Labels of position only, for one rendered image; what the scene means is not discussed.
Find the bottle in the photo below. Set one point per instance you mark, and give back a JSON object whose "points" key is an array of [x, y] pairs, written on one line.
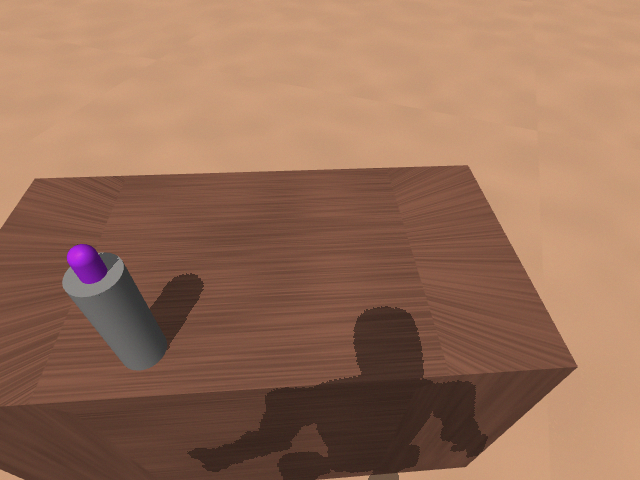
{"points": [[103, 289]]}

